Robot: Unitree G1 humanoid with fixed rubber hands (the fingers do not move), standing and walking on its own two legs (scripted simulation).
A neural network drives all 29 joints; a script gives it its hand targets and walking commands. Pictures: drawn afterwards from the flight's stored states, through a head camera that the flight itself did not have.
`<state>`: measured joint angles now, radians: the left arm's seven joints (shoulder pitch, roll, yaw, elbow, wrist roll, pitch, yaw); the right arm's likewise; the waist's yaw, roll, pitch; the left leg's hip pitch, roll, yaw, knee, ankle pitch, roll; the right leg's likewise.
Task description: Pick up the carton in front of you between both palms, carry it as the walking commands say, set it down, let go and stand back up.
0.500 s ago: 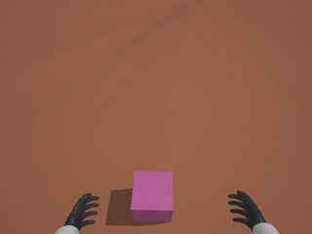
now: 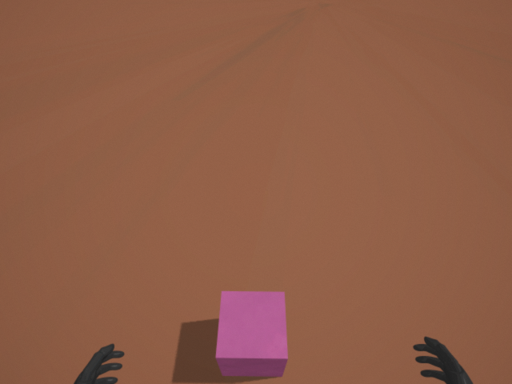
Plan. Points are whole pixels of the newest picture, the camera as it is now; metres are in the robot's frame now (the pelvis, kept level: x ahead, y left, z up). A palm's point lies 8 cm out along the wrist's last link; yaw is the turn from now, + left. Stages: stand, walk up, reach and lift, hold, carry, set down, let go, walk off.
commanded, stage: stand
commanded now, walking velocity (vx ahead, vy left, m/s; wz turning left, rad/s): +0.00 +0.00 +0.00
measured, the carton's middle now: (252, 334) +0.39 +0.03 -0.65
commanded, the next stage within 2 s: none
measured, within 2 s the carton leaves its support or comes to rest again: neither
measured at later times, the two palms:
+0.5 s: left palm out of the picture +0.11 +0.29 -0.09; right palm out of the picture +0.11 -0.29 -0.08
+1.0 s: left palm out of the picture +0.06 +0.30 -0.09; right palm out of the picture +0.07 -0.31 -0.09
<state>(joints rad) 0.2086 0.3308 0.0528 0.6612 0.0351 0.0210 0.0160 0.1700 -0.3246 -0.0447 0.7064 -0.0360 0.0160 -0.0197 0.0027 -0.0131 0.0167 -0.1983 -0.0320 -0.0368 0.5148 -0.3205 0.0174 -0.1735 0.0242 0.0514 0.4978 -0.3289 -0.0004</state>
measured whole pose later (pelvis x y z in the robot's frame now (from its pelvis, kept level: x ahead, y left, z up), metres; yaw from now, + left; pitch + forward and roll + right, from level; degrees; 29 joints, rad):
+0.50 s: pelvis -0.01 +0.00 +0.00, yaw +0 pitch -1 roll +0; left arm 0.18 0.35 0.03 0.80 0.03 0.00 0.02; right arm 0.15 -0.34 -0.03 0.85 -0.03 0.00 -0.02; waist 0.00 -0.01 0.01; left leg -0.15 -0.03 -0.03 0.45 -0.28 0.02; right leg -0.13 0.02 0.05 0.45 -0.29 0.00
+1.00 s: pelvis -0.03 +0.00 +0.01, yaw +0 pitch -3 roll +0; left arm 0.17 0.37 0.02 0.93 0.02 -0.01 0.01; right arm 0.14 -0.37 -0.01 0.98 -0.02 -0.01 -0.01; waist 0.00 0.00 0.02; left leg -0.13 -0.02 -0.04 0.38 -0.21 0.01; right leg -0.11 0.02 0.05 0.37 -0.22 0.00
